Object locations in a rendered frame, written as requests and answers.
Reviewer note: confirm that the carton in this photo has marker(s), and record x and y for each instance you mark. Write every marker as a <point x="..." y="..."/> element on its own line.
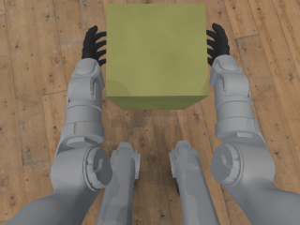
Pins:
<point x="156" y="56"/>

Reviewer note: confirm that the robot right shin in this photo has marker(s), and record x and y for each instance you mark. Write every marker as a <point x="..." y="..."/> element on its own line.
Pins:
<point x="193" y="149"/>

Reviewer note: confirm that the robot right forearm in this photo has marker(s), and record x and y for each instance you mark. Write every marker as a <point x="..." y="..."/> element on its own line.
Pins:
<point x="233" y="103"/>

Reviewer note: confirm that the left robot hand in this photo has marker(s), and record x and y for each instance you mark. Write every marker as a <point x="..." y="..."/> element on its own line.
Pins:
<point x="90" y="46"/>

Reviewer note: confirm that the right robot hand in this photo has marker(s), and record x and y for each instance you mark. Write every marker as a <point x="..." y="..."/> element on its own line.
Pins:
<point x="219" y="44"/>

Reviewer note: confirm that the robot shin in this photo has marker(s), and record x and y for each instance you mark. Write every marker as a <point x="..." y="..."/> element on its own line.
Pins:
<point x="123" y="145"/>
<point x="193" y="149"/>

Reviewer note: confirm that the robot left forearm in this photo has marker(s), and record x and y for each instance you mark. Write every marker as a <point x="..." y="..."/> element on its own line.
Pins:
<point x="83" y="126"/>

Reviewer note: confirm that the left robot upper arm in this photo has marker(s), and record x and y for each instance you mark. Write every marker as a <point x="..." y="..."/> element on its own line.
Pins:
<point x="77" y="175"/>

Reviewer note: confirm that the robot left shin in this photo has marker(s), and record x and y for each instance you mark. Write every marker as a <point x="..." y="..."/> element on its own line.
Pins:
<point x="123" y="145"/>

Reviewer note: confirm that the right robot upper arm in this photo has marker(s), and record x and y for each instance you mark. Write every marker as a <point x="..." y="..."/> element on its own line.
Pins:
<point x="247" y="172"/>

